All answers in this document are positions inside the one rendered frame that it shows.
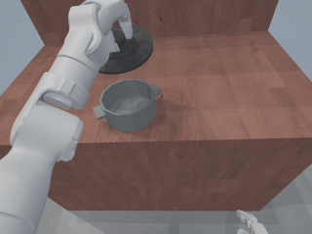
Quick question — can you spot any robot left forearm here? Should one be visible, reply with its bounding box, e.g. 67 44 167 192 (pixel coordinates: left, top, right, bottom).
10 0 113 146

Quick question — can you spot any table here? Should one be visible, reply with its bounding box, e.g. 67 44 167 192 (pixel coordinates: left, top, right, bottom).
0 0 312 212

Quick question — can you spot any left robot upper arm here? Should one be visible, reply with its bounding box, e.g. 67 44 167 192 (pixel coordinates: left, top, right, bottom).
0 100 84 234

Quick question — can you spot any lid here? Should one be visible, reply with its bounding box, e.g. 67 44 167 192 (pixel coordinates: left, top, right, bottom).
98 24 154 75

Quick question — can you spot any pot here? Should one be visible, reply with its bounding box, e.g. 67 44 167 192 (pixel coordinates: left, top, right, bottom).
93 79 162 132

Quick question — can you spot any robot right hand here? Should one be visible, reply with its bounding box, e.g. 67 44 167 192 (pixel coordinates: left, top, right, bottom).
236 210 268 234

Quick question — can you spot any robot left hand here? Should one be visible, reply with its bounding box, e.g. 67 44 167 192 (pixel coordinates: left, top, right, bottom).
83 0 133 53

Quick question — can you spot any knob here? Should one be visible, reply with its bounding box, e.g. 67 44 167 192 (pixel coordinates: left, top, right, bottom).
112 30 126 48

